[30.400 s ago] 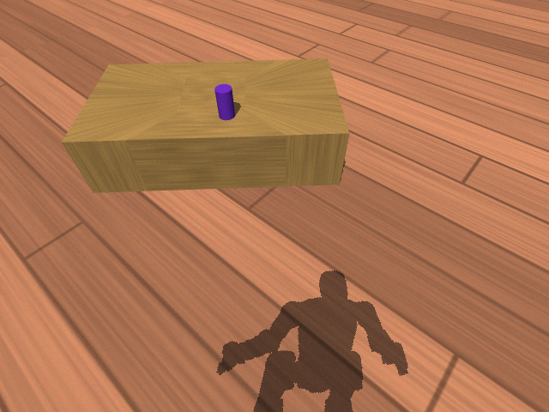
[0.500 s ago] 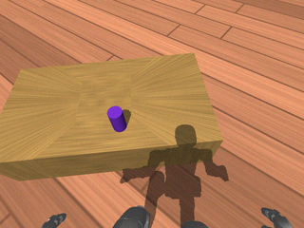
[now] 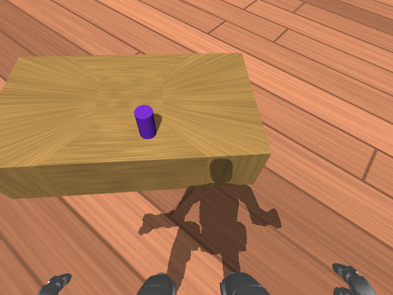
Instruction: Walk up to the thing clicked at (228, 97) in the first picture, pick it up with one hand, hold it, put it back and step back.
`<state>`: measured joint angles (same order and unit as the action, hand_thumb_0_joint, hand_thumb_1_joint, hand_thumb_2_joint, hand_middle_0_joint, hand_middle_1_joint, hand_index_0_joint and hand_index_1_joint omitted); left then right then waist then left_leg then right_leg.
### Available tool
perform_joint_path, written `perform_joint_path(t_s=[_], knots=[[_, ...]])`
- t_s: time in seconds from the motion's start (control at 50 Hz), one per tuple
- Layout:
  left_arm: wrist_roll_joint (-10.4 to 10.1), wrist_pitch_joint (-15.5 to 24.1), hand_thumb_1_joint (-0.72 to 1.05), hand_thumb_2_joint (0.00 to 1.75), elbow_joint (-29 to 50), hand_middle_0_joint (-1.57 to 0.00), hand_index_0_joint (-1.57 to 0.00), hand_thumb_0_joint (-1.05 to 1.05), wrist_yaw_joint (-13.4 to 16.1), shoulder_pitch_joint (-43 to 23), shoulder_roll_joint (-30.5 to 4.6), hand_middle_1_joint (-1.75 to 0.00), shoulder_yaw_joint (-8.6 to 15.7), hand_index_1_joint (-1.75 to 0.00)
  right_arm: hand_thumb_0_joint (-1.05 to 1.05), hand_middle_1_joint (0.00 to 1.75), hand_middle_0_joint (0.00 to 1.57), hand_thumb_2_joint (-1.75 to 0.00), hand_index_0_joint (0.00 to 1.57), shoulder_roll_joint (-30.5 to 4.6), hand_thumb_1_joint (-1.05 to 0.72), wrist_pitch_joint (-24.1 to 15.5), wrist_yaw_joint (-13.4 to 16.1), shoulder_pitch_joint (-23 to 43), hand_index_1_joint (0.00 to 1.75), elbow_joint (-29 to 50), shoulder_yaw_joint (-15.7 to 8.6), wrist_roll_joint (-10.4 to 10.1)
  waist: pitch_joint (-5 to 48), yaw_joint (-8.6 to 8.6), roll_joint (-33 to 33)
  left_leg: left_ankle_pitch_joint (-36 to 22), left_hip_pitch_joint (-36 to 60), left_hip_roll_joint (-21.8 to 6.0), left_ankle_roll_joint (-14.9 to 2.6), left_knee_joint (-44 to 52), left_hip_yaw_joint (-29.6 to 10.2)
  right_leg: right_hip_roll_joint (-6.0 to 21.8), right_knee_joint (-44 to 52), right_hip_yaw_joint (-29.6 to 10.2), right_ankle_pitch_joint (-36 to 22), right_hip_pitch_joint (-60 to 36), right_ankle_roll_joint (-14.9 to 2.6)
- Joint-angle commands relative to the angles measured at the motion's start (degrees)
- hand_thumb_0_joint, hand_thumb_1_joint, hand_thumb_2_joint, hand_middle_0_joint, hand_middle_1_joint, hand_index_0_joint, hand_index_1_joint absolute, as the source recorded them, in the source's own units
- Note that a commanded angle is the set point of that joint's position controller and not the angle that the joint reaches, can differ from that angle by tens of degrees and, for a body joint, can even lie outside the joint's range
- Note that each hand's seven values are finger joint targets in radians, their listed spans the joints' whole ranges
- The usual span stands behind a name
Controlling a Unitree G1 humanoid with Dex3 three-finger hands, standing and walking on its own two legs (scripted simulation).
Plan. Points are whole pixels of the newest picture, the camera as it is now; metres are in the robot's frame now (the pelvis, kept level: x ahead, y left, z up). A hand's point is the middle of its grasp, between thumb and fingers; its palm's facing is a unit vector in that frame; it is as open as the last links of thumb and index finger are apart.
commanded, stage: step back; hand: left
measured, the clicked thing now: (146, 122) +0.77 +0.24 -0.36
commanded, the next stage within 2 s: stand in 1.98 s
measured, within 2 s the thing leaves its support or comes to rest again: neither
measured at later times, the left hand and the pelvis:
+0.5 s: hand out of the picture -0.04 +0.25 -0.15, palm faces +0.06 -0.92 -0.39, open 7.4 cm; pelvis -0.16 -0.03 -0.01, yaw +4 degrees
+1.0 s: hand out of the picture -0.25 +0.21 -0.13, palm faces +0.07 -0.89 -0.45, open 7.4 cm; pelvis -0.32 -0.08 +0.00, yaw +5 degrees
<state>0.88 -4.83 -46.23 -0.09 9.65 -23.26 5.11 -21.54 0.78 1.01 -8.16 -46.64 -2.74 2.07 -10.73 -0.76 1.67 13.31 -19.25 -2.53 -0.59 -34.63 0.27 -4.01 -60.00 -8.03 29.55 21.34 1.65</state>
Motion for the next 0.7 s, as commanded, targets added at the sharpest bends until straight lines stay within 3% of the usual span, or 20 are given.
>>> perform_joint_path(t_s=[0.0,0.04,0.06,0.08,0.1,0.12,0.16,0.18,0.28,0.32,0.34,0.36,0.38,0.4,0.42,0.46,0.48,0.58,0.64,0.68], knots=[[0.4,2.7,0.9,0.9,3.5,-0.2,-0.2,0.0,0.2,2.9,-8.4,-0.3,2.6,-0.3,0.0,0.3,0.2,-0.9,0.2,-17.0,-0.9,-0.5,0.9,0.5,0.3,4.7,-5.0,0.1,15.6,1.03,-14.3,-18.7,10.0,-11.8,-10.91,4.9,-11.7,3.3,21.1,5.3,-4.4,-4.7,-1.07],[0.7,3.2,0.9,0.9,0.3,-0.2,-0.2,0.0,0.2,8.3,-7.9,-0.3,2.7,-0.3,0.0,0.3,0.2,-0.9,0.2,-16.9,-0.9,0.5,0.6,1.8,0.3,4.8,-4.6,-0.6,17.2,-1.42,-12.4,-14.2,5.8,-9.6,-8.37,0.8,-9.5,2.1,35.6,8.8,-15.1,-12.8,-2.44],[1.4,3.6,0.9,0.9,0.0,-0.2,-0.2,0.0,0.4,8.8,-10.3,-0.3,3.3,-0.3,0.0,0.3,0.2,-0.9,0.2,-14.7,-0.9,0.8,0.4,1.3,0.3,4.9,-3.8,-1.0,16.2,-1.66,-7.9,-5.5,-1.5,-6.6,-5.61,-2.1,-9.1,4.4,35.9,4.0,-16.2,-16.1,-3.17],[2.1,3.8,0.9,0.9,1.2,-0.2,-0.2,0.0,0.1,7.8,-16.0,-0.3,4.9,-0.3,0.0,0.3,0.2,-0.9,0.2,-11.4,-0.9,0.8,0.3,0.6,0.3,6.1,-3.1,-1.4,13.5,-1.46,7.2,10.9,-14.1,3.8,-1.21,-12.2,-6.2,16.1,38.8,-14.8,-13.5,-16.7,-8.03],[1.8,3.5,0.9,0.9,3.5,-0.2,-0.2,0.0,0.2,2.6,-21.7,-0.3,5.6,-0.3,0.0,0.3,0.2,-0.9,0.2,-11.6,-0.9,1.0,1.5,3.5,0.3,6.2,-3.6,-1.4,10.6,-3.79,16.9,23.8,-10.2,7.7,0.63,-26.8,-6.2,27.7,43.5,-24.9,-15.5,-0.4,-18.37],[1.5,3.9,0.9,0.9,5.0,-0.2,-0.2,0.0,0.5,-1.1,-19.6,-0.3,5.0,-0.3,0.0,0.3,0.2,-0.9,0.2,-13.8,-0.9,1.3,1.4,3.1,0.3,5.3,-4.2,-1.6,7.7,-1.69,12.9,22.0,-7.3,6.1,0.79,-34.1,-11.1,28.0,44.0,-24.6,-16.1,5.8,-18.79],[1.2,4.0,0.9,0.9,5.8,-0.2,-0.2,0.0,1.3,-7.6,-14.0,-0.3,3.2,-0.3,0.0,0.3,0.2,-0.9,0.2,-13.2,-0.9,0.9,1.2,-2.0,0.3,2.4,-3.7,-2.3,7.3,2.42,5.7,14.8,-8.1,8.6,0.64,-36.1,-10.1,18.5,36.4,-7.7,-28.4,1.7,-13.92],[1.4,3.8,0.9,0.9,5.8,-0.2,-0.2,0.0,1.4,-7.9,-13.0,-0.3,3.4,-0.3,0.0,0.3,0.2,-0.9,0.2,-12.9,-0.9,0.7,1.1,-3.1,0.3,2.0,-3.4,-2.4,7.4,2.19,7.0,13.9,-6.8,8.8,1.11,-35.6,-8.3,16.9,35.0,-4.7,-28.2,1.1,-12.99],[1.8,3.3,0.9,0.9,5.6,-0.2,-0.2,0.0,2.1,-2.0,-12.7,-0.3,3.0,-0.3,0.0,0.3,0.2,-0.9,0.2,-11.6,-0.9,0.0,0.9,-2.2,0.3,2.8,-2.8,-1.2,10.8,-1.88,9.7,17.6,-7.1,5.5,1.2,-14.9,-4.0,18.3,30.5,-4.9,-36.9,-13.4,-13.14],[1.0,2.8,0.9,0.9,6.3,-0.2,-0.2,0.0,2.1,-4.0,-13.3,-0.3,2.9,-0.3,0.0,0.3,0.2,-0.9,0.2,-11.1,-0.9,-0.3,0.7,-6.2,0.3,1.5,-3.0,-0.7,13.1,0.01,10.3,11.7,-1.5,3.3,0.18,-0.7,-2.1,18.3,26.0,-4.6,-38.7,-14.8,-11.68],[0.4,2.3,0.9,0.9,6.4,-0.2,-0.2,0.0,1.8,-4.5,-12.8,-0.3,2.4,-0.3,0.0,0.3,0.2,-0.9,0.2,-11.0,-0.9,-0.6,0.8,-8.8,0.3,0.0,-3.2,-0.5,14.6,1.41,8.2,2.5,3.0,4.1,-0.35,10.8,-0.2,16.4,21.2,-2.3,-38.8,-14.8,-10.03],[0.2,1.7,0.9,0.9,6.2,-0.2,-0.2,0.0,1.5,-2.4,-10.8,-0.3,1.3,-0.3,0.0,0.3,0.2,-0.9,0.2,-12.4,-0.9,-0.9,0.8,-8.0,0.3,-0.5,-3.9,0.0,14.4,0.4,3.6,-5.7,8.4,1.6,-0.92,13.3,-5.3,13.2,17.9,-0.8,-30.8,-7.8,-7.3],[0.0,1.6,0.9,0.9,6.5,-0.2,-0.2,0.0,1.3,0.3,-8.1,-0.3,0.8,-0.3,0.0,0.3,0.2,-0.9,0.2,-17.4,-0.9,-1.0,0.7,-5.5,0.3,0.4,-5.1,0.7,14.2,-1.38,-9.4,-15.5,14.6,-10.9,-5.67,14.4,-22.6,5.4,8.9,4.7,-11.6,5.0,-3.86],[-0.3,1.6,0.9,0.9,7.3,-0.2,-0.2,0.0,2.2,-4.5,-10.0,-0.3,1.5,-0.3,0.0,0.3,0.2,-0.9,0.2,-23.1,-0.9,-0.8,0.0,-4.4,0.3,1.9,-5.8,0.3,14.0,1.9,-15.0,-22.1,6.1,-20.1,-14.79,14.9,-30.8,0.8,-0.5,3.7,8.1,4.9,-2.38],[0.4,1.5,0.9,0.9,6.3,-0.2,-0.2,0.0,2.7,-6.3,-11.3,-0.3,2.2,-0.3,0.0,0.3,0.2,-0.9,0.2,-22.1,-0.9,-0.9,0.2,-3.4,0.3,1.9,-6.0,0.5,12.0,2.74,-12.1,-20.7,-0.4,-21.0,-16.88,15.6,-32.2,0.2,-8.9,-1.5,9.3,2.4,-2.38],[-0.8,1.3,0.9,0.9,4.0,-0.2,-0.2,0.0,2.4,-2.3,-10.3,-0.3,2.0,-0.3,0.0,0.3,0.2,-0.9,0.2,-16.8,-0.9,-1.1,0.8,1.7,0.3,1.9,-3.9,0.6,11.3,-1.14,-6.2,-26.1,3.6,-13.5,-12.96,11.4,-19.0,-1.6,-15.2,-4.7,3.2,6.0,-2.8],[-0.7,1.3,0.9,0.9,3.1,-0.2,-0.2,0.0,2.2,-0.5,-10.4,-0.3,2.2,-0.3,0.0,0.3,0.2,-0.9,0.2,-16.0,-0.9,-1.1,1.0,2.2,0.3,2.4,-3.7,0.3,10.7,-1.8,-8.2,-26.3,2.5,-12.8,-12.32,10.2,-16.1,-1.2,-16.2,-3.4,1.1,5.3,-2.46],[0.4,2.2,0.9,0.9,3.8,-0.2,-0.2,0.0,1.4,-0.8,-9.4,-0.3,1.8,-0.3,0.0,0.3,0.2,-0.9,0.2,-14.6,-0.9,-0.4,1.1,-1.5,0.3,2.3,-4.1,0.0,13.7,1.2,-9.6,-27.1,14.5,-13.3,-13.64,6.8,-15.0,1.6,1.4,0.4,1.7,5.7,0.26],[0.5,2.9,0.9,0.9,2.6,-0.2,-0.2,0.0,1.1,-0.2,-8.9,-0.3,1.5,-0.3,0.0,0.3,0.2,-0.9,0.2,-15.9,-0.9,0.5,0.6,-1.8,0.3,2.4,-4.0,0.2,16.0,1.99,-12.2,-24.1,13.0,-11.2,-11.9,5.3,-13.0,2.3,17.6,6.2,-1.3,-1.6,-0.31],[0.6,3.2,0.9,0.9,-0.4,-0.2,-0.2,0.0,1.0,6.4,-8.3,-0.3,1.5,-0.3,0.0,0.3,0.2,-0.9,0.2,-17.1,-0.9,1.4,0.3,1.8,0.3,3.0,-4.1,-0.5,18.1,-1.59,-13.6,-19.6,9.3,-11.1,-9.67,2.9,-12.1,2.6,33.1,8.3,-11.9,-10.3,-2.16]])
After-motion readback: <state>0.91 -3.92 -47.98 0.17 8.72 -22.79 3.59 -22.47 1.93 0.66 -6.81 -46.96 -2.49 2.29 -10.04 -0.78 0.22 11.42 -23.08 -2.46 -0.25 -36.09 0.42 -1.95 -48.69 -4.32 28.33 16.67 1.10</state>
